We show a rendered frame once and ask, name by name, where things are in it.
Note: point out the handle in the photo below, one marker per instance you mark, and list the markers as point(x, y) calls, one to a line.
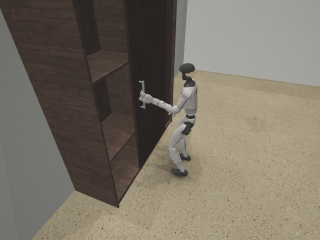
point(143, 90)

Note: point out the robot left shin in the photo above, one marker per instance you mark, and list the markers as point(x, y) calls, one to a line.
point(175, 156)

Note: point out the left robot upper arm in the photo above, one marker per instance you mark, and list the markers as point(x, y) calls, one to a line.
point(186, 94)

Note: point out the robot right thigh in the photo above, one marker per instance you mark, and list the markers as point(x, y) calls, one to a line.
point(180, 123)

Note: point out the left robot forearm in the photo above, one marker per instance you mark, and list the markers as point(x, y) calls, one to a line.
point(165, 106)

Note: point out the left robot hand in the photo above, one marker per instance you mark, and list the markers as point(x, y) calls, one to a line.
point(147, 98)

